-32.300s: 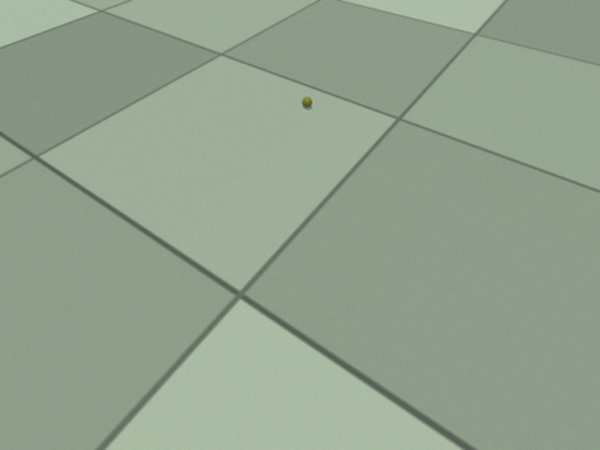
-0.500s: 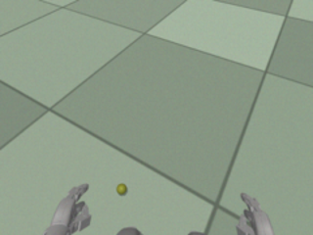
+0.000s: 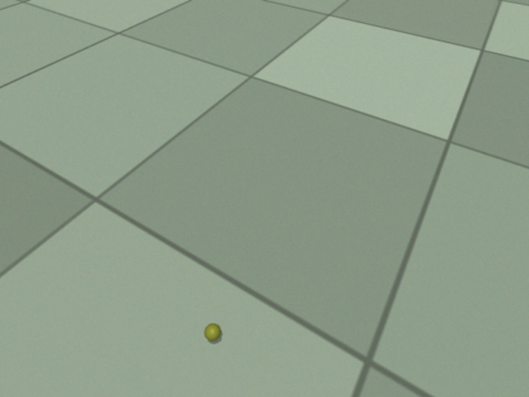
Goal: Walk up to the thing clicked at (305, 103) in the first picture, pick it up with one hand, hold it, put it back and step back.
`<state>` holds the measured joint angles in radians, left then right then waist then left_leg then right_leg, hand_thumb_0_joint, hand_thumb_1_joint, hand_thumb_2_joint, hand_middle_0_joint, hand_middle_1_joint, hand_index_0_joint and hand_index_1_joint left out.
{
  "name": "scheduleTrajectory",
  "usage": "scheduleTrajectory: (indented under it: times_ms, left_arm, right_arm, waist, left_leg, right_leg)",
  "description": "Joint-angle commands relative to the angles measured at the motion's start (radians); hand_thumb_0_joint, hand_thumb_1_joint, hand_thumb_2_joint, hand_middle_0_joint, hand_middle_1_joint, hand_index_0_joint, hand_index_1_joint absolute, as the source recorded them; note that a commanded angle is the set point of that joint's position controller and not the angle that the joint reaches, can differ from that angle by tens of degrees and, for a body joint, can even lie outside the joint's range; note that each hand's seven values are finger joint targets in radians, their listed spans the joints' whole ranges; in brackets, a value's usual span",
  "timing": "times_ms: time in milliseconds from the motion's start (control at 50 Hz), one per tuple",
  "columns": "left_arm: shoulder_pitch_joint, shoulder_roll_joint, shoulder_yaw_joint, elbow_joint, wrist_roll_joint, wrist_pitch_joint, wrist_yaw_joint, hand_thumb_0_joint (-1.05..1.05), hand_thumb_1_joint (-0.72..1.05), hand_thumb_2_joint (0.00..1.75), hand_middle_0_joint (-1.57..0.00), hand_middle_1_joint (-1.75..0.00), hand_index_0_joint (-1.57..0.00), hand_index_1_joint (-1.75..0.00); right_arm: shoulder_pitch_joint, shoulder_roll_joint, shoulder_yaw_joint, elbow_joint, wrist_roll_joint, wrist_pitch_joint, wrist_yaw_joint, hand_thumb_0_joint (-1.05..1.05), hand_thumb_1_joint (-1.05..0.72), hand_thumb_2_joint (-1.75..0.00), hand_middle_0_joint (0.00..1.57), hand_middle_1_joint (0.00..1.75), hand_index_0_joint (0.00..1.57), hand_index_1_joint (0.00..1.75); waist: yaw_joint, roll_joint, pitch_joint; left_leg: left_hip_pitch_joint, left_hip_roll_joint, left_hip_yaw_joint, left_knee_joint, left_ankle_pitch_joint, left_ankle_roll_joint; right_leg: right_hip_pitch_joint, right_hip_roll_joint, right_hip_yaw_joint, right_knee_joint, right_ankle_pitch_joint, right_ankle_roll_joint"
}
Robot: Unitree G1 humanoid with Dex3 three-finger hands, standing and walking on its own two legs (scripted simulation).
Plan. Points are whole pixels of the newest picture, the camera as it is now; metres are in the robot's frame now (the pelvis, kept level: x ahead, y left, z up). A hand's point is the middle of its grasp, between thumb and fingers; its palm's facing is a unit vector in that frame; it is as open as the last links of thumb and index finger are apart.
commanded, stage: stand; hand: left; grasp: from above
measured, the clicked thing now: (212, 332) +0.44 +0.22 -0.74
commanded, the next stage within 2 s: step back in 1.96 s
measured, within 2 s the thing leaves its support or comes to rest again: neither
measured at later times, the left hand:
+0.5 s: hand out of the picture +0.04 +0.23 -0.15, palm faces +0.03 -0.94 -0.34, open 7.3 cm
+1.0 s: hand out of the picture +0.09 +0.22 -0.14, palm faces +0.02 -0.94 -0.33, open 7.3 cm
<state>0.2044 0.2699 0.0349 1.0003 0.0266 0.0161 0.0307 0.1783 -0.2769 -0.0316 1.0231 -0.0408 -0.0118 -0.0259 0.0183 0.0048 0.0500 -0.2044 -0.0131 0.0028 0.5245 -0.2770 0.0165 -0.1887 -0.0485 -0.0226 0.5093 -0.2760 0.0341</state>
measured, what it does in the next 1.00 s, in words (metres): stands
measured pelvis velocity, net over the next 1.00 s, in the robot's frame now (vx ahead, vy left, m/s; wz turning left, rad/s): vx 0.01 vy -0.02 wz -0.01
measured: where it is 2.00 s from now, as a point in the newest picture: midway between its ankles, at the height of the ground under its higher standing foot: outside the picture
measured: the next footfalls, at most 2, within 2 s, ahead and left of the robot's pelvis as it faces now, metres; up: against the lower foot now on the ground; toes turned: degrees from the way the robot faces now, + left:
none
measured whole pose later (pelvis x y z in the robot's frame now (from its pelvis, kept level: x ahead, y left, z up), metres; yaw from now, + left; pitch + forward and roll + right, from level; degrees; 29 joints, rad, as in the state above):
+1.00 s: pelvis +0.01 -0.02 +0.01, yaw +0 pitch -3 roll +0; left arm 0.09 0.30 0.03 1.16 0.01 -0.01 0.01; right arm 0.12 -0.32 -0.01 1.14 -0.02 -0.01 -0.02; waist 0.00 0.02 0.05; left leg -0.09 0.02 0.00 0.33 -0.19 -0.01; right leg -0.08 -0.02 -0.03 0.32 -0.19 0.01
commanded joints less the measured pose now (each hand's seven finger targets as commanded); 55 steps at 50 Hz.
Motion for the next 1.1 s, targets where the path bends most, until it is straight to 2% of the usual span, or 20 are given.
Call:
scheduleTrajectory:
  times_ms: [0,40,100,180,200,260,300,340,380,480,540,660,860,960,1040,1080]
  left_arm:
    - [-0.054,0.170,0.036,-0.024,0.001,-0.027,0.016,0.00,0.90,0.90,-0.20,-0.30,-0.20,-0.30]
    - [-0.061,0.175,0.036,-0.001,0.004,-0.023,0.016,0.00,0.90,0.90,-0.20,-0.30,-0.20,-0.30]
    - [-0.061,0.179,0.035,0.027,0.007,-0.024,0.012,0.00,0.90,0.90,-0.20,-0.30,-0.20,-0.30]
    - [-0.063,0.187,0.035,0.056,0.007,-0.028,0.009,0.00,0.90,0.90,-0.20,-0.30,-0.20,-0.30]
    - [-0.063,0.190,0.034,0.059,0.006,-0.031,0.008,0.00,0.90,0.90,-0.20,-0.30,-0.20,-0.30]
    - [-0.062,0.185,0.029,0.074,0.006,-0.035,0.007,0.00,0.90,0.90,-0.20,-0.30,-0.20,-0.30]
    - [-0.079,0.198,0.031,0.076,0.004,-0.040,0.010,0.00,0.90,0.90,-0.20,-0.30,-0.20,-0.30]
    - [-0.093,0.208,0.032,0.081,0.001,-0.040,0.010,0.00,0.90,0.90,-0.20,-0.30,-0.20,-0.30]
    - [-0.087,0.205,0.029,0.086,0.000,-0.038,0.009,0.00,0.90,0.90,-0.20,-0.30,-0.20,-0.30]
    - [-0.088,0.211,0.028,0.103,-0.001,-0.036,0.006,0.00,0.90,0.90,-0.20,-0.30,-0.20,-0.30]
    - [-0.104,0.221,0.032,0.102,-0.004,-0.040,0.007,0.00,0.90,0.90,-0.20,-0.30,-0.20,-0.30]
    - [-0.120,0.226,0.032,0.103,-0.006,-0.042,0.003,0.00,0.90,0.90,-0.20,-0.30,-0.20,-0.30]
    - [-0.139,0.230,0.035,0.105,-0.010,-0.043,0.002,0.00,0.90,0.90,-0.20,-0.30,-0.20,-0.30]
    - [-0.145,0.231,0.035,0.101,-0.009,-0.041,-0.001,0.00,0.90,0.90,-0.20,-0.30,-0.20,-0.30]
    - [-0.154,0.234,0.035,0.099,-0.011,-0.042,-0.002,0.00,0.90,0.90,-0.20,-0.30,-0.20,-0.30]
    - [-0.153,0.237,0.034,0.101,-0.012,-0.042,-0.004,0.00,0.90,0.90,-0.20,-0.30,-0.20,-0.30]
  right_arm:
    - [-0.046,-0.189,-0.042,-0.034,0.009,-0.024,-0.013,0.00,-0.90,-0.90,0.20,0.30,0.20,0.30]
    - [-0.056,-0.197,-0.044,-0.024,0.008,-0.020,-0.014,0.00,-0.90,-0.90,0.20,0.30,0.20,0.30]
    - [-0.057,-0.200,-0.043,-0.008,0.010,-0.015,-0.012,0.00,-0.90,-0.90,0.20,0.30,0.20,0.30]
    - [-0.066,-0.201,-0.045,0.008,0.010,-0.011,-0.007,0.00,-0.90,-0.90,0.20,0.30,0.20,0.30]
    - [-0.073,-0.199,-0.044,0.009,0.011,-0.013,-0.005,0.00,-0.90,-0.90,0.20,0.30,0.20,0.30]
    - [-0.081,-0.196,-0.040,0.019,0.013,-0.016,-0.003,0.00,-0.90,-0.90,0.20,0.30,0.20,0.30]
    - [-0.078,-0.197,-0.040,0.025,0.015,-0.017,-0.002,0.00,-0.90,-0.90,0.20,0.30,0.20,0.30]
    - [-0.066,-0.194,-0.035,0.037,0.014,-0.014,-0.002,0.00,-0.90,-0.90,0.20,0.30,0.20,0.30]
    - [-0.074,-0.202,-0.032,0.041,0.016,-0.011,0.000,0.00,-0.90,-0.90,0.20,0.30,0.20,0.30]
    - [-0.078,-0.205,-0.028,0.050,0.018,-0.008,0.000,0.00,-0.90,-0.90,0.20,0.30,0.20,0.30]
    - [-0.077,-0.206,-0.023,0.053,0.016,-0.011,-0.001,0.00,-0.90,-0.90,0.20,0.30,0.20,0.30]
    - [-0.077,-0.220,-0.019,0.059,0.019,-0.015,-0.003,0.00,-0.90,-0.90,0.20,0.30,0.20,0.30]
    - [-0.082,-0.222,-0.014,0.061,0.021,-0.016,-0.006,0.00,-0.90,-0.90,0.20,0.30,0.20,0.30]
    - [-0.093,-0.235,-0.015,0.058,0.022,-0.017,-0.005,0.00,-0.90,-0.90,0.20,0.30,0.20,0.30]
    - [-0.087,-0.237,-0.014,0.062,0.023,-0.017,-0.004,0.00,-0.90,-0.90,0.20,0.30,0.20,0.30]
    - [-0.094,-0.237,-0.013,0.059,0.023,-0.018,-0.002,0.00,-0.90,-0.90,0.20,0.30,0.20,0.30]
  waist:
    - [0.001,0.031,-0.052]
    - [0.001,0.027,-0.024]
    - [-0.002,0.019,0.003]
    - [-0.002,0.013,0.003]
    - [0.002,0.001,-0.013]
    - [-0.002,-0.003,-0.009]
    - [-0.007,-0.033,-0.037]
    - [-0.013,-0.032,-0.034]
    - [-0.008,-0.016,-0.013]
    - [-0.007,-0.018,-0.015]
    - [-0.012,-0.007,-0.032]
    - [-0.012,-0.010,-0.054]
    - [-0.014,-0.017,-0.077]
    - [-0.014,-0.013,-0.071]
    - [-0.017,-0.006,-0.064]
    - [-0.017,-0.003,-0.054]
  left_leg:
    - [0.033,0.108,-0.125,-0.178,0.219,0.017]
    - [0.012,0.111,-0.134,-0.221,0.117,0.015]
    - [-0.007,0.108,-0.140,-0.255,0.024,0.012]
    - [-0.009,0.110,-0.141,-0.271,-0.024,0.013]
    - [0.011,0.108,-0.136,-0.261,0.026,0.012]
    - [0.054,0.105,-0.123,-0.244,0.077,0.007]
    - [0.086,0.107,-0.114,-0.228,0.147,0.007]
    - [0.083,0.105,-0.107,-0.231,0.143,0.006]
    - [0.059,0.102,-0.110,-0.242,0.102,0.003]
    - [0.069,0.107,-0.106,-0.244,0.102,0.002]
    - [0.068,0.112,-0.099,-0.233,0.157,0.006]
    - [0.088,0.121,-0.096,-0.234,0.215,0.002]
    - [0.114,0.133,-0.085,-0.227,0.317,0.002]
    - [0.118,0.133,-0.085,-0.237,0.278,-0.001]
    - [0.099,0.136,-0.083,-0.240,0.274,0.002]
    - [0.089,0.133,-0.085,-0.255,0.231,-0.001]
  right_leg:
    - [0.059,-0.048,0.063,-0.116,0.160,-0.044]
    - [0.060,-0.045,0.058,-0.131,0.123,-0.040]
    - [0.064,-0.046,0.061,-0.153,0.097,-0.039]
    - [0.070,-0.052,0.068,-0.176,0.077,-0.039]
    - [0.077,-0.060,0.074,-0.185,0.097,-0.042]
    - [0.050,-0.062,0.078,-0.205,0.107,-0.038]
    - [0.062,-0.073,0.085,-0.216,0.140,-0.040]
    - [0.069,-0.074,0.087,-0.222,0.149,-0.038]
    - [0.068,-0.066,0.084,-0.229,0.109,-0.036]
    - [0.064,-0.068,0.091,-0.239,0.092,-0.042]
    - [0.093,-0.078,0.097,-0.236,0.177,-0.043]
    - [0.106,-0.076,0.093,-0.233,0.206,-0.043]
    - [0.138,-0.081,0.086,-0.221,0.322,-0.046]
    - [0.116,-0.075,0.084,-0.236,0.270,-0.042]
    - [0.136,-0.080,0.091,-0.238,0.282,-0.045]
    - [0.125,-0.076,0.087,-0.244,0.227,-0.043]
